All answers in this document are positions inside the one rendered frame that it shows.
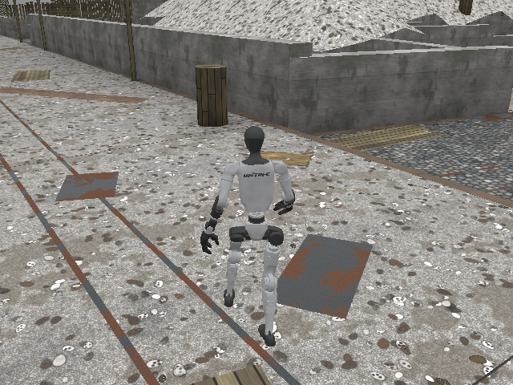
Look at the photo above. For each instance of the right robot thigh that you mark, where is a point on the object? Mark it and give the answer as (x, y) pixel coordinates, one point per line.
(271, 256)

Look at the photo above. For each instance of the right robot upper arm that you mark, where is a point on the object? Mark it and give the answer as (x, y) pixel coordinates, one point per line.
(281, 169)

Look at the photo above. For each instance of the left robot forearm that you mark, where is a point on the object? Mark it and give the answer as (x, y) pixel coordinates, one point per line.
(213, 217)

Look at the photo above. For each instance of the right robot hand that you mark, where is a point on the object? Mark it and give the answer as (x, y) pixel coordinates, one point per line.
(281, 205)

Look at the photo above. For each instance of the left robot hand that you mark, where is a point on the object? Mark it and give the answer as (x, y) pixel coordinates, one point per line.
(204, 241)

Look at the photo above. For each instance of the left robot upper arm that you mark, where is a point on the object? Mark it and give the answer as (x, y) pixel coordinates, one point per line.
(226, 183)

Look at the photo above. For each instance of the right robot forearm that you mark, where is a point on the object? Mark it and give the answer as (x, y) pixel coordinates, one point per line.
(288, 204)

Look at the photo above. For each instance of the robot head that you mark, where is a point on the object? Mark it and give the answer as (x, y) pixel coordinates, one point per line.
(254, 138)

